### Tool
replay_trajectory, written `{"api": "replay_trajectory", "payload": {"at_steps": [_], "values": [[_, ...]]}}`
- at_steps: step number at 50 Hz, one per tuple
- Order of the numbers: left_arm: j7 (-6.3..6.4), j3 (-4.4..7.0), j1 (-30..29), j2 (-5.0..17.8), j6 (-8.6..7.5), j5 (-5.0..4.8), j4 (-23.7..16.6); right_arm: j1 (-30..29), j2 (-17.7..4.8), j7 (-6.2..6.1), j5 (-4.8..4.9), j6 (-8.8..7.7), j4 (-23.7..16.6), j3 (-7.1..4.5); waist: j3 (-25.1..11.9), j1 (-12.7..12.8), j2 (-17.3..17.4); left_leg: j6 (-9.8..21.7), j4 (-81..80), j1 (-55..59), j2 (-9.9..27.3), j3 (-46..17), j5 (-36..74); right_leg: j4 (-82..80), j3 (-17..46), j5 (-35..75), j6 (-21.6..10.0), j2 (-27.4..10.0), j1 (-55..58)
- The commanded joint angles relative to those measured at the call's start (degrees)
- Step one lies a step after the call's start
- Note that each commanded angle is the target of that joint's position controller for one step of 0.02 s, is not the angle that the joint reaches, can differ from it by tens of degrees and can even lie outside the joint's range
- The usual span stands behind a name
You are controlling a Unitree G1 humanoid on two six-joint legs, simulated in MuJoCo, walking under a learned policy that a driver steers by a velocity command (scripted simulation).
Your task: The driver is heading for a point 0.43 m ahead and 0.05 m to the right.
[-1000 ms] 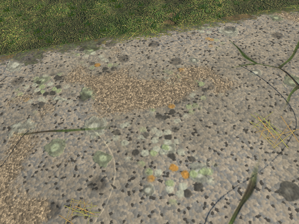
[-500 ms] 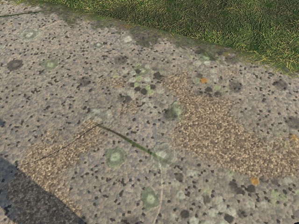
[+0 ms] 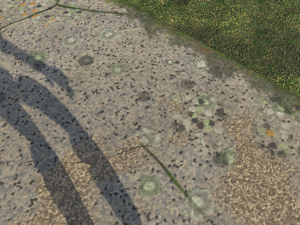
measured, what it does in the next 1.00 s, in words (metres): steps on the spot: right foot, then left foot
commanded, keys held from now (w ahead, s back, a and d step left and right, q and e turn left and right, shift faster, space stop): shift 0.92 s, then w+shift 0.08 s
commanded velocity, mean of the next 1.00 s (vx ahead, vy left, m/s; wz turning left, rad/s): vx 0.02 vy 0.00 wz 0.11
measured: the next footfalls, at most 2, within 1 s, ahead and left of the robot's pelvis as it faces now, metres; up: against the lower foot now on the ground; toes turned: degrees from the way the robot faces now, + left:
right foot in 0.08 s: +0.09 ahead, -0.13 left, +0.00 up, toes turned +3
left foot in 0.40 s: +0.01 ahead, +0.06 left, +0.00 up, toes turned +0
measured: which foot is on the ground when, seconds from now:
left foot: down 0.00-0.08, up 0.10-0.38, down 0.40-1.00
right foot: up 0.00-0.06, down 0.08-1.00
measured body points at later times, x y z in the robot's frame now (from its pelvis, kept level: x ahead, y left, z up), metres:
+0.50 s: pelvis +0.01 -0.05 +0.01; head +0.02 -0.04 +0.46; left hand +0.10 +0.21 -0.11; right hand +0.15 -0.28 -0.11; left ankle -0.03 +0.06 -0.73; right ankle +0.05 -0.14 -0.73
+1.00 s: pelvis +0.01 -0.05 +0.02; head +0.01 -0.05 +0.47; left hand +0.03 +0.21 -0.13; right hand +0.07 -0.29 -0.13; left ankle -0.04 +0.06 -0.72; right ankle +0.04 -0.14 -0.72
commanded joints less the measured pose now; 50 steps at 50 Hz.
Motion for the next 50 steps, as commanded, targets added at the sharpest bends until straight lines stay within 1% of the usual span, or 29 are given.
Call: {"api": "replay_trajectory", "payload": {"at_steps": [1,2,3,4,5,6,7,8,9,11,12,14,16,17,18,19,20,21,22,23,25,27,30,34,46,47,48,49,50], "values": [[0.14,1.52,4.9,4.7,-0.42,-0.09,-2.5,-2.0,-7.4,0.37,-0.13,-0.39,-3.8,-1.91,-11.3,1.8,6.9,7.5,-7.0,1.6,14.3,-15.2,5.6,-7.1,-3.3,2.6,-1.3,2.8,12.8],[0.15,1.48,6.3,4.1,-0.71,0.08,-2.2,-2.7,-7.2,0.32,0.31,-0.21,-3.7,-1.79,-10.5,3.0,6.6,6.1,-5.6,0.2,13.7,-15.7,3.4,-13.3,-4.0,5.2,-2.0,3.3,16.3],[0.28,1.59,7.1,4.2,-1.2,0.7,-2.1,-2.3,-6.3,0.02,0.84,-0.23,-3.5,-1.42,-9.2,3.7,5.3,3.8,-3.5,-2.0,12.2,-15.8,-0.8,-20.6,-2.9,6.5,-3.0,2.5,19.6],[0.64,1.96,6.7,7.2,-1.78,1.96,-3.0,-0.6,-3.3,-0.24,1.0,-0.49,-3.8,-0.58,-7.7,2.6,-2.8,0.5,3.3,-4.1,8.2,-12.2,-9.2,-29.8,7.5,1.9,-4.8,-6.9,19.4],[0.4,3.44,4.2,13.3,-1.83,2.4,-3.7,-0.4,-2.4,-0.43,1.24,-0.66,-5.1,-0.41,-5.4,1.7,-15.8,-2.1,11.3,-8.9,-2.0,-0.9,-20.1,-36.5,22.9,4.7,-11.2,-18.5,15.8],[0.15,3.54,4.5,11.7,-1.87,1.92,-3.5,-0.5,-5.9,-0.52,-0.29,-0.81,-4.0,-1.39,-5.0,2.9,-13.1,-3.0,22.1,-5.3,0.5,-0.8,-24.1,-37.1,25.0,6.7,-15.3,-20.5,11.1],[0.02,2.61,2.8,8.7,-2.11,1.29,-3.4,-0.2,-6.4,-0.36,0.08,-0.82,-2.9,-1.88,-4.0,1.4,-7.8,-3.1,26.4,-4.0,1.0,-2.1,-21.6,-35.7,20.8,8.8,-15.5,-17.2,9.9],[-0.05,2.32,0.5,7.4,-2.22,0.95,-3.3,1.0,-5.8,-0.24,0.48,-0.67,-1.7,-1.82,-3.5,-0.1,-5.2,-3.7,29.1,-2.8,1.3,-2.0,-18.7,-34.0,15.4,13.4,-14.1,-13.7,9.8],[0.04,2.32,-1.0,7.2,-2.43,0.75,-3.2,2.0,-5.0,-0.04,0.58,-0.44,-1.1,-1.64,-4.4,-0.8,-6.6,-4.1,30.2,-2.9,1.3,-1.4,-17.1,-32.6,11.5,19.0,-12.9,-11.3,12.1],[0.01,2.26,-0.1,6.2,-2.59,0.56,-2.6,2.8,-3.7,0.11,0.87,-0.18,0.1,-1.01,-6.4,0.2,-7.3,-5.3,28.6,-2.7,1.4,0.2,-17.6,-29.9,7.0,28.0,-12.2,-9.0,17.1],[-0.02,2.18,1.2,5.8,-2.65,0.45,-1.9,1.8,-3.1,0.05,1.06,-0.04,0.0,-0.67,-7.0,1.1,-7.4,-5.7,25.5,-2.4,2.0,0.7,-18.1,-29.2,6.4,29.2,-12.2,-8.9,19.4],[-0.15,2.27,3.3,5.8,-2.59,0.25,-0.6,-0.5,-1.5,-0.05,1.39,0.29,-0.2,0.31,-7.7,2.8,-8.7,-5.9,16.1,0.4,3.9,2.5,-19.4,-28.2,6.0,28.2,-12.1,-8.7,22.3],[-0.42,2.83,5.4,7.1,-2.06,0.47,0.8,-1.5,-1.4,-0.35,1.72,0.44,0.0,0.81,-7.8,4.2,-11.1,-5.2,7.3,4.3,4.5,5.3,-21.1,-27.4,6.9,28.3,-12.6,-8.6,23.6],[-0.54,3.07,6.0,7.6,-1.71,0.41,1.5,-0.8,-1.5,-0.57,1.87,0.32,0.6,0.92,-7.6,4.1,-11.4,-4.6,2.3,6.4,4.5,6.2,-18.6,-26.5,7.2,29.8,-12.6,-8.5,23.6],[-0.63,3.16,5.9,7.8,-1.42,0.09,2.1,0.7,-1.1,-0.8,1.9,-0.01,1.6,1.17,-7.4,2.8,-10.6,-3.9,-5.5,10.1,4.6,7.0,-12.4,-25.1,6.6,31.5,-11.6,-7.9,22.6],[-0.65,3.21,6.3,7.6,-1.43,-0.12,2.6,1.5,-1.5,-1.07,1.52,-0.61,2.3,1.36,-7.5,2.3,-9.2,-2.9,-11.8,15.2,6.0,5.2,-4.0,-24.3,6.4,31.9,-9.7,-7.7,19.9],[-0.81,3.05,7.1,6.6,-1.78,-0.18,2.4,1.1,-3.5,-1.34,0.86,-1.35,2.3,1.3,-8.8,3.1,-6.2,-1.6,-13.0,19.8,10.0,0.0,-1.0,-24.0,6.3,27.7,-7.1,-7.1,16.5],[-1.32,2.5,8.0,4.5,-2.4,-0.6,1.2,-1.1,-7.7,-1.65,0.22,-1.91,1.8,0.62,-9.0,5.9,3.1,0.7,-10.1,19.8,17.0,-7.5,7.4,-22.4,1.7,20.1,-4.7,-2.5,13.7],[-1.32,2.0,6.0,3.5,-2.3,-0.5,2.2,-3.6,-4.2,-1.49,1.03,-2.31,2.1,1.48,-7.1,5.3,5.9,2.3,-8.9,12.1,18.5,-7.2,8.5,-25.7,-0.6,10.9,-3.7,0.0,18.5],[-1.29,2.14,4.2,4.0,-2.21,0.02,2.7,-4.7,-2.2,-1.41,1.04,-2.65,2.0,2.15,-5.9,4.7,5.7,1.1,-9.3,10.2,16.7,-6.1,3.5,-26.1,-0.2,11.9,-3.4,-0.1,20.4],[-1.46,2.74,3.3,5.5,-2.31,0.22,3.7,-2.9,-2.9,-1.91,0.92,-2.93,3.5,2.12,-4.4,3.6,5.7,-0.5,-9.8,9.2,14.1,-4.3,-0.8,-25.8,0.3,16.1,-4.1,-0.8,21.4],[-1.46,2.78,4.5,5.5,-2.58,0.19,4.9,-0.9,-3.3,-2.34,1.22,-3.12,5.2,1.98,-3.8,3.6,4.8,-0.7,-9.3,10.0,13.3,-3.4,-0.3,-26.3,1.0,17.8,-4.5,-1.7,20.7],[-1.19,2.6,4.8,4.6,-2.71,0.06,7.0,-0.2,-2.5,-2.43,1.23,-3.12,6.6,2.14,-3.1,3.4,2.1,-0.4,-9.1,10.3,13.2,-3.1,-1.2,-27.3,1.1,16.2,-4.4,-1.6,19.8],[-0.99,2.64,5.0,4.3,-2.57,0.03,9.6,0.3,-2.3,-2.65,1.19,-3.22,8.9,2.16,-2.4,3.5,0.9,-0.2,-9.7,9.6,13.0,-2.9,-2.6,-28.2,1.6,14.9,-4.5,-1.9,20.2],[-0.28,2.42,5.6,3.9,-2.48,-0.06,17.8,3.0,-1.2,-3.21,1.29,-3.51,17.0,2.33,-2.2,3.7,-0.1,-0.4,-11.2,10.2,12.6,-2.1,-1.8,-29.6,2.4,14.4,-5.1,-2.8,21.9],[-0.39,2.76,7.0,4.7,-2.27,-0.09,18.6,5.3,-1.6,-3.15,1.15,-3.36,18.0,2.04,-4.8,3.5,-0.4,0.6,-10.3,10.6,10.8,-1.1,-15.1,-28.7,1.6,1.2,-5.9,-1.3,22.4],[-0.66,3.39,7.5,6.4,-1.83,0.06,18.6,5.7,-2.9,-2.87,0.68,-3.01,17.9,1.54,-3.0,3.5,-0.3,2.1,-9.4,7.5,9.9,-1.8,-29.7,-27.9,2.2,-14.1,-7.2,-0.5,19.8],[-1.09,3.67,7.5,7.2,-1.56,0.17,18.3,5.4,-3.8,-2.45,0.38,-2.84,17.3,1.23,1.0,3.5,-0.5,3.6,-9.2,3.2,10.7,-4.2,-39.3,-28.1,4.9,-23.6,-8.5,-1.6,16.0],[-1.43,3.42,6.7,6.1,-1.7,-0.13,17.6,4.7,-2.9,-2.16,0.67,-3.17,16.5,1.46,4.0,3.3,-0.1,4.5,-9.3,1.4,11.9,-5.9,-39.9,-27.8,7.2,-24.6,-9.2,-2.8,13.5]]}}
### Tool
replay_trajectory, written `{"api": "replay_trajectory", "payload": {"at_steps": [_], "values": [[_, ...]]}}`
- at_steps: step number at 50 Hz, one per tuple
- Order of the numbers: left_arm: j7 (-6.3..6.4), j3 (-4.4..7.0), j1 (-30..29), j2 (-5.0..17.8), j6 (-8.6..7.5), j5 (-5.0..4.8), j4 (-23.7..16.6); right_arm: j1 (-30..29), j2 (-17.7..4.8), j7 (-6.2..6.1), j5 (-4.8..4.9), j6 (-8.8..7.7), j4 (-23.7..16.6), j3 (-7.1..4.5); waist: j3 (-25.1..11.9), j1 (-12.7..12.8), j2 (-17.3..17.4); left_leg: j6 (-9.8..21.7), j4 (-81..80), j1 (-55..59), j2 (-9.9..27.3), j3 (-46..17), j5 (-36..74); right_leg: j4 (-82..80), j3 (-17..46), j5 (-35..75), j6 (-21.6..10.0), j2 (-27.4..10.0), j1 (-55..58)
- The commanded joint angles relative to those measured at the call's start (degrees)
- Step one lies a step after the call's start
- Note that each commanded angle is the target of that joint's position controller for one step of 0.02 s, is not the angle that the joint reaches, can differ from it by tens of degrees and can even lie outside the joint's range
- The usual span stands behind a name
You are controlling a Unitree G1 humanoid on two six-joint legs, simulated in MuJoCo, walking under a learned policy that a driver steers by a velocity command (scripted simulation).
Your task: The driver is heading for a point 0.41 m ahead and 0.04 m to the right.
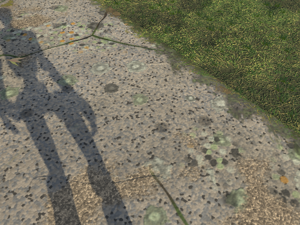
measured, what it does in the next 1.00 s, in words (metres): walks ahead: left foot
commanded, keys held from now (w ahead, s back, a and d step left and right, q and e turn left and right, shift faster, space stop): w+shift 0.46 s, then shift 0.54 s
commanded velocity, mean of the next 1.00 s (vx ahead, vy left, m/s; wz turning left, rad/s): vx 0.50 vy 0.00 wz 0.00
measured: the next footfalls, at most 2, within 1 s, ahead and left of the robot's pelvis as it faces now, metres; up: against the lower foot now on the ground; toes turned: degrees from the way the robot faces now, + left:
left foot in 0.64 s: +0.52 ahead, +0.06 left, +0.00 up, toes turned +4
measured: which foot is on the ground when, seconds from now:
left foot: down 0.00-0.20, up 0.22-0.62, down 0.64-1.00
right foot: down 0.00-0.64, up 0.66-1.00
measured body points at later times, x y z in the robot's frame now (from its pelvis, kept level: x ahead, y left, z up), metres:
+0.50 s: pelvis +0.20 -0.03 -0.01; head +0.21 -0.04 +0.44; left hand +0.10 +0.20 -0.14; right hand +0.41 -0.26 -0.10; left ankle +0.36 +0.11 -0.68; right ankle +0.05 -0.11 -0.74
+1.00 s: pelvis +0.43 +0.00 +0.00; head +0.46 +0.01 +0.45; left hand +0.51 +0.24 -0.15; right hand +0.43 -0.23 -0.15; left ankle +0.48 +0.06 -0.74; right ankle +0.50 -0.13 -0.71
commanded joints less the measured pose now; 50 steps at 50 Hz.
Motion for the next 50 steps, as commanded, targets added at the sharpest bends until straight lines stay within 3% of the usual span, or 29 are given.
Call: {"api": "replay_trajectory", "payload": {"at_steps": [1,2,4,5,8,9,10,11,12,13,14,15,17,23,25,27,29,31,32,33,34,35,36,37,39,41,44,47,50], "values": [[-0.55,1.2,-1.6,5.6,-0.76,-0.4,-3.7,-0.4,-6.0,0.45,0.32,-1.17,-3.5,-1.3,9.4,-0.5,1.3,5.2,-8.3,-12.6,6.0,-9.2,-17.3,-5.5,11.8,-21.4,-3.4,-7.1,-4.5],[-0.8,1.16,-3.6,4.8,-1.39,-0.12,-4.6,1.1,-6.2,0.58,0.42,-1.78,-3.0,-1.58,7.4,-1.6,2.9,5.8,-11.4,-7.8,7.4,-11.1,-13.7,-3.8,9.2,-13.8,-2.1,-5.7,-6.4],[-1.64,1.21,-10.5,4.3,-2.72,0.05,-7.4,4.4,-10.9,0.94,0.4,-2.89,-1.7,-3.43,6.6,-4.1,10.5,10.0,-21.4,2.5,15.8,-22.3,-16.2,6.3,-1.5,3.0,0.7,-0.8,-15.0],[-1.75,1.57,-11.6,5.9,-3.29,0.22,-8.2,3.2,-10.9,1.04,0.32,-3.26,-2.2,-3.84,7.3,-4.3,10.3,11.1,-22.4,2.2,18.7,-24.2,-15.2,9.9,0.0,2.3,0.2,-3.1,-17.2],[-2.45,1.75,-5.0,5.3,-4.53,-0.39,-7.4,-2.0,-10.1,1.26,0.58,-3.96,-3.7,-4.15,7.2,0.9,7.8,9.4,-19.5,-4.8,16.4,-16.5,-11.7,4.2,0.1,-1.1,-1.8,-4.3,-7.7],[-2.37,1.78,1.4,4.4,-4.87,-0.43,-5.1,-4.9,-10.0,1.39,0.93,-4.05,-4.5,-4.3,6.8,4.3,6.0,8.1,-15.9,-12.7,12.9,-11.5,-11.0,-1.4,-2.7,1.1,-2.1,-2.1,4.5],[-1.83,2.58,10.4,5.7,-5.23,-0.18,-1.7,-7.2,-9.6,1.41,0.58,-4.35,-5.4,-4.34,5.0,8.1,1.4,6.9,-8.1,-22.9,9.0,-7.5,-8.5,-2.8,-2.5,0.6,-2.0,-0.9,19.3],[-0.84,4.05,20.4,10.8,-5.93,0.81,0.7,-9.9,-5.8,1.74,0.31,-5.06,-7.4,-3.26,1.9,12.5,-11.9,4.4,12.5,-35.2,2.3,0.6,-2.3,-11.2,14.8,-14.6,-4.6,-11.3,31.8],[-1.03,4.53,23.5,13.6,-6.08,1.39,1.7,-12.0,-2.8,2.17,0.32,-5.84,-10.6,-2.39,1.2,11.3,-20.3,3.6,28.0,-45.9,-1.7,4.1,-1.5,-20.3,40.4,-30.4,-9.1,-23.7,32.8],[-0.99,3.27,16.1,9.3,-5.78,1.66,-0.2,-13.5,-5.5,2.51,-0.82,-5.86,-10.5,-2.82,4.4,7.2,-7.5,4.3,36.2,-47.9,2.8,-0.3,4.2,-19.1,39.2,-28.9,-9.3,-24.1,26.7],[-1.13,2.89,11.1,8.3,-6.03,1.44,-2.1,-12.4,-5.4,3.39,-0.77,-6.09,-9.9,-2.87,4.3,4.4,-2.6,4.0,38.4,-46.9,5.1,-0.4,9.6,-18.1,33.7,-24.3,-8.6,-21.8,23.0],[-1.2,2.73,8.9,8.1,-6.4,1.3,-2.9,-10.3,-5.5,4.15,-0.98,-6.23,-9.1,-2.88,2.4,2.5,-1.4,3.3,38.5,-44.2,6.8,0.1,12.1,-19.2,29.3,-21.1,-7.7,-19.8,20.7],[-1.12,1.89,8.1,6.5,-7.28,0.68,-2.6,-10.1,-5.1,5.12,-2.06,-5.25,-9.0,-2.74,3.4,0.7,-2.8,1.2,37.3,-41.6,8.5,1.9,14.5,-22.5,22.5,-15.8,-6.7,-16.4,15.8],[-1.14,1.08,14.1,5.3,-8.59,0.08,-0.2,-24.1,-4.2,5.75,-1.32,-3.6,-15.1,-1.48,10.2,2.5,-2.6,-1.4,23.6,-41.6,7.9,8.0,23.4,-27.6,9.6,6.5,-7.3,-11.8,10.6],[-0.79,0.71,14.2,5.1,-8.8,0.0,0.5,-26.6,-1.9,5.87,-1.03,-3.97,-16.3,-0.3,11.8,2.4,-2.7,-0.4,13.9,-33.3,6.1,11.2,26.7,-28.3,5.1,25.0,-6.5,-10.8,8.0],[-0.65,0.59,15.4,6.1,-8.71,-0.27,1.6,-26.8,-1.4,5.29,-0.82,-4.41,-16.5,0.14,10.8,2.4,-3.3,1.3,8.4,-26.0,3.4,13.2,28.0,-25.5,1.9,44.3,-5.3,-11.3,10.7],[-0.34,0.66,15.4,7.7,-8.41,-0.35,2.3,-21.4,-3.6,4.09,-1.11,-4.85,-15.2,-0.39,5.7,0.1,-6.2,3.3,6.3,-18.5,-0.9,14.3,26.5,-16.1,0.7,66.0,-3.6,-11.7,16.5],[0.65,1.15,13.0,9.8,-7.44,-0.4,2.3,-2.5,-7.3,2.77,-1.12,-5.93,-8.9,-1.86,-4.0,-8.2,-8.3,5.0,1.1,0.0,-2.3,11.5,30.6,4.7,0.2,68.6,-1.2,-10.8,16.3],[0.87,1.18,12.5,9.4,-7.22,-1.04,2.0,5.4,-10.0,2.04,-2.46,-6.42,-6.1,-2.67,-8.0,-11.1,-7.4,5.7,-0.8,11.4,2.5,8.4,37.6,18.2,-0.6,55.6,-0.4,-8.3,9.4],[0.81,0.33,15.7,3.4,-6.91,-1.01,0.7,10.0,-14.4,1.75,-3.5,-6.7,-5.0,-3.27,-15.4,-8.3,4.9,7.5,8.1,24.9,19.6,-5.7,69.4,39.6,-2.1,0.3,0.1,-1.0,-3.0],[1.34,0.21,27.4,1.3,-6.33,-5.18,2.5,11.4,-16.3,2.7,-1.66,-6.57,-4.9,-3.9,-30.9,-4.3,12.9,18.0,8.3,39.2,31.7,-27.0,88.1,58.6,8.8,-19.5,0.4,4.8,-14.1],[1.63,1.03,24.2,5.2,-5.76,-3.37,3.2,5.2,-13.2,2.62,0.63,-5.6,-6.5,-4.0,-29.3,-3.3,4.0,17.5,3.5,29.9,27.1,-21.9,76.4,57.9,10.4,-11.3,0.1,0.7,-13.5],[1.16,0.79,16.3,4.5,-5.67,-1.99,1.4,-1.3,-7.8,2.37,0.97,-5.6,-6.9,-2.44,-16.9,-2.4,3.0,16.0,-1.0,18.2,23.4,-14.8,67.3,53.6,7.3,-7.0,1.0,-1.5,-15.9],[0.82,0.8,12.1,3.9,-5.52,-0.49,0.5,-3.6,-4.5,2.06,0.52,-5.74,-6.3,-1.5,-9.2,-1.1,0.5,13.7,-4.5,9.3,20.5,-10.9,61.0,49.5,6.6,-5.1,1.3,-3.0,-16.2],[-0.21,0.74,11.4,2.4,-3.65,1.52,0.4,-2.8,-3.1,1.16,0.77,-5.86,-4.6,-0.72,-4.7,1.0,0.7,11.6,-9.1,-2.8,17.7,-4.5,59.6,43.0,6.2,-3.5,2.0,-4.3,-9.6],[-0.36,0.23,12.6,-0.1,-2.17,1.18,1.0,-2.2,-3.8,1.45,0.26,-6.74,-3.5,-0.47,-4.9,3.1,1.1,11.4,-10.6,-9.1,16.4,-0.6,61.9,37.7,5.0,-2.6,2.5,-3.8,-3.9],[0.23,-0.15,10.0,0.0,-1.04,1.01,0.7,-3.4,-4.7,1.93,-0.44,-6.98,-3.0,-0.19,-4.4,4.3,3.7,10.4,-11.4,-12.6,14.0,4.0,58.5,27.1,3.3,1.2,2.4,-4.1,-2.3],[0.64,-0.59,5.0,1.0,-0.46,0.79,0.4,-0.9,-5.1,1.95,-0.36,-5.82,-1.7,-0.12,-3.9,2.1,5.8,8.7,-13.0,-12.2,13.0,3.7,42.9,18.8,1.7,6.2,2.3,-4.3,-1.1],[1.02,-0.91,1.4,1.6,-0.23,0.73,0.3,0.9,-5.2,1.48,-0.45,-4.22,-0.8,-0.11,-1.5,0.3,5.2,8.6,-14.1,-12.7,13.8,0.5,23.3,13.2,1.3,4.9,2.4,-4.4,-0.1]]}}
